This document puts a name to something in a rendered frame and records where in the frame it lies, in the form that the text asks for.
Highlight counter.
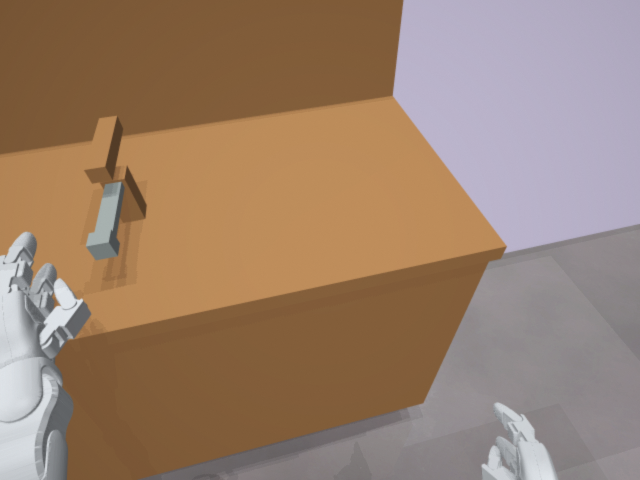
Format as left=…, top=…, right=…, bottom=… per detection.
left=0, top=0, right=507, bottom=480

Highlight tap lever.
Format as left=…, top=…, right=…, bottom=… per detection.
left=86, top=182, right=125, bottom=260

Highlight robot left forearm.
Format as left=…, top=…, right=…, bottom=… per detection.
left=0, top=357, right=74, bottom=480

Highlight robot right hand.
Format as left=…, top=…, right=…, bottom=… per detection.
left=482, top=402, right=558, bottom=480

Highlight robot left hand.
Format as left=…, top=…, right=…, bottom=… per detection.
left=0, top=232, right=91, bottom=369

